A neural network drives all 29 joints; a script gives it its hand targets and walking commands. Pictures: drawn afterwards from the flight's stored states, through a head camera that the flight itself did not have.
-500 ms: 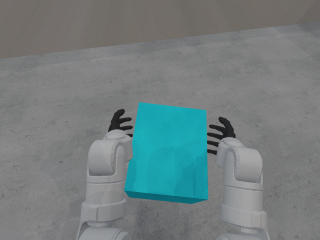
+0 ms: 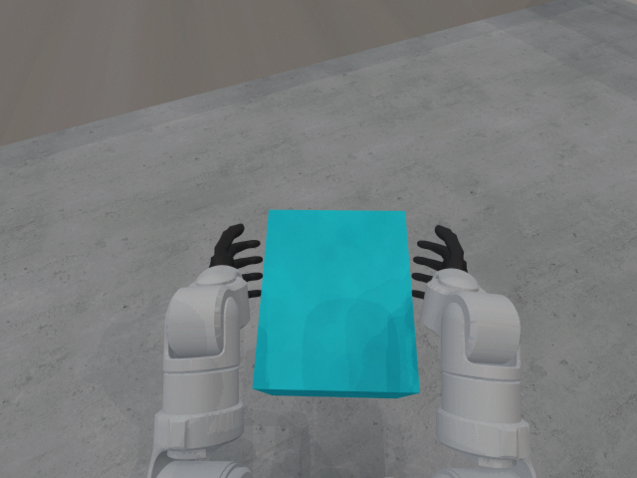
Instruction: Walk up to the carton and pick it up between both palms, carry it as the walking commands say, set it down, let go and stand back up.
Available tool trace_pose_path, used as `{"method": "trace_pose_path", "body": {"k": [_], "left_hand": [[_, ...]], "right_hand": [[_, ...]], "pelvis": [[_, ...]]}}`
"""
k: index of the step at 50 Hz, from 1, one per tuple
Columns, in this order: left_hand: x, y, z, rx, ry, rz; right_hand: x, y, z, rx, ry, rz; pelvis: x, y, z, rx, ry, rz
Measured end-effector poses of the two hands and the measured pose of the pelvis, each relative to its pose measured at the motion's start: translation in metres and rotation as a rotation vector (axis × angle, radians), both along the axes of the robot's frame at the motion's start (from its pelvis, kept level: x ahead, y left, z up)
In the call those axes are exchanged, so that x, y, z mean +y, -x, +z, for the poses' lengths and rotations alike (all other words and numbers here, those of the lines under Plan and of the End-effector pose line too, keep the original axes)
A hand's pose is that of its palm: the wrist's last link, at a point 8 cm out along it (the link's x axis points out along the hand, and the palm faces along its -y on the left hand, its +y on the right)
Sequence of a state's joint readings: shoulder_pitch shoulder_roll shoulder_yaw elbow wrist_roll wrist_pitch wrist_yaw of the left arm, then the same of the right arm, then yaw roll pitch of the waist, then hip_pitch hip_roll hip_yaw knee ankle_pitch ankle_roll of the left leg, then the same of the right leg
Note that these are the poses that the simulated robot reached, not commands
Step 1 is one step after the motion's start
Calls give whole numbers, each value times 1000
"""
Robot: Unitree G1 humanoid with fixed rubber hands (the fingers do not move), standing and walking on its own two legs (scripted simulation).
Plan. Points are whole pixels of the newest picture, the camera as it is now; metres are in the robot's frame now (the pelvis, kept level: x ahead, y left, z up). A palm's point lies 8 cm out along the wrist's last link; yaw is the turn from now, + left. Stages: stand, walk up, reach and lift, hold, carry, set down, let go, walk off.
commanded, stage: carry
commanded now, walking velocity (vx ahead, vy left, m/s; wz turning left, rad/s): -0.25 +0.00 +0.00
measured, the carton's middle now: (335, 308) +0.34 -0.02 -0.02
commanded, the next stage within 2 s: none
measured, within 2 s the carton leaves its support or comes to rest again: neither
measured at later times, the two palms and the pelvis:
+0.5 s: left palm out of the picture +0.10 +0.10 +0.09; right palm out of the picture +0.09 -0.15 +0.07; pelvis -0.21 -0.02 +0.00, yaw -1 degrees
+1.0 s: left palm out of the picture -0.15 +0.15 +0.07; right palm out of the picture -0.13 -0.10 +0.08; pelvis -0.43 +0.00 +0.01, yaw +1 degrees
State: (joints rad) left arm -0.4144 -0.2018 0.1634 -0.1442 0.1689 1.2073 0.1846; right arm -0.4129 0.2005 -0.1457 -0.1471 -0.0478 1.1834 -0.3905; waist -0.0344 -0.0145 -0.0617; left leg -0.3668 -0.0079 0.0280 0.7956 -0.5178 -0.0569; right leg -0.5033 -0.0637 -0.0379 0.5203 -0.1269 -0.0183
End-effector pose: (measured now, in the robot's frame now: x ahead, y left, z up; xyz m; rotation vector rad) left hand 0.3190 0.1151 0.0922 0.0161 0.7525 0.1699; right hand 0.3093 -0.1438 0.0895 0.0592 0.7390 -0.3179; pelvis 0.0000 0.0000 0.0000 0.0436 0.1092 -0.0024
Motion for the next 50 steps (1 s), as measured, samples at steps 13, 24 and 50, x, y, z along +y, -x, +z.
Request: {"method": "trace_pose_path", "body": {"k": [13,24,50], "left_hand": [[61,146,-17,91,44,162],[-5,210,-2,-9,-32,45],[40,471,-24,116,41,98]], "right_hand": [[63,106,-6,122,88,184],[-1,202,-13,23,-21,85],[42,437,-6,126,93,174]], "pelvis": [[15,110,10,-40,113,28],[-13,205,-5,-31,77,-15],[2,429,6,-69,91,20]]}}
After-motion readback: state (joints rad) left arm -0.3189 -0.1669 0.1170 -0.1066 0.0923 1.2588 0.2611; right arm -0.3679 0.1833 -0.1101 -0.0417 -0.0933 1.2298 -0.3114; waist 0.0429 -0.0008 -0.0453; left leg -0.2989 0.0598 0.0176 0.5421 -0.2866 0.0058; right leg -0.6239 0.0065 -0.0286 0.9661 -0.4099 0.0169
